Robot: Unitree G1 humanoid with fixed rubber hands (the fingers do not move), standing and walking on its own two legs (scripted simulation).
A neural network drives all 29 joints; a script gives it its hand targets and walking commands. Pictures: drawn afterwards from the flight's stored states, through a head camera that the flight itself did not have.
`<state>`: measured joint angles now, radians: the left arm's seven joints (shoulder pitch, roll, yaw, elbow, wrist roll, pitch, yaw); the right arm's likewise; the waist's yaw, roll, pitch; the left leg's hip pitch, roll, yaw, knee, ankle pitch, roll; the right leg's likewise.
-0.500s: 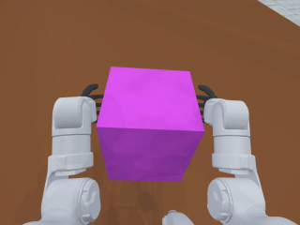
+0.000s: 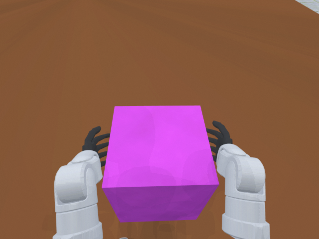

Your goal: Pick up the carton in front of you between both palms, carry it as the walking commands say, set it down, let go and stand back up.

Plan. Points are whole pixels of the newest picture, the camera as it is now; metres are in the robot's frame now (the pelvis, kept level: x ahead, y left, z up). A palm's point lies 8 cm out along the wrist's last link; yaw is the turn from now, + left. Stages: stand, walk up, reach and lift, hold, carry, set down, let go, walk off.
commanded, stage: carry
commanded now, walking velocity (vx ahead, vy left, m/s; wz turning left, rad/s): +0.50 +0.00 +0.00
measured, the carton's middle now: (158, 166) +0.31 +0.01 +0.01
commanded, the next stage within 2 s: none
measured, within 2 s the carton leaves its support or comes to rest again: neither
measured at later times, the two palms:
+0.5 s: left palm (106, 80) +0.57 +0.17 +0.09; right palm (201, 81) +0.55 -0.12 +0.10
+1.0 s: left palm (127, 40) +0.85 +0.14 +0.08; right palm (198, 40) +0.86 -0.16 +0.07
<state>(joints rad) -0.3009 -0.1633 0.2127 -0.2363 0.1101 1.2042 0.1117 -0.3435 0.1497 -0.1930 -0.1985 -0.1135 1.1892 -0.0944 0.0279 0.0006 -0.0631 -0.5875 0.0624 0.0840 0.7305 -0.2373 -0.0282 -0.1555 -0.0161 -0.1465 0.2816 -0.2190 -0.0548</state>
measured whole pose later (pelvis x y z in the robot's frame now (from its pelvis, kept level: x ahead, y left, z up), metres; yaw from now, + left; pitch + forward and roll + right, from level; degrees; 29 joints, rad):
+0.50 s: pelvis +0.30 +0.04 +0.00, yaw -3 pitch +4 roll -1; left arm -0.13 -0.13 0.09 -0.30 0.14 1.23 0.09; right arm -0.14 0.13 -0.11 -0.28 -0.11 1.19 -0.08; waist -0.02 -0.01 -0.16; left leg -0.09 0.01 0.19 0.24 -0.22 0.05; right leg -0.61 -0.12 -0.11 0.69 -0.10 0.03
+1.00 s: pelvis +0.59 -0.01 +0.00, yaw -1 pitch +3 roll +0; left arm -0.14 -0.13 0.10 -0.34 0.10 1.18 0.09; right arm -0.16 0.13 -0.10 -0.35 -0.13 1.18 -0.08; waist 0.02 0.03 -0.05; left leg -0.49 0.06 0.12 0.59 -0.18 -0.02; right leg -0.20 -0.05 -0.21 0.35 -0.21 -0.03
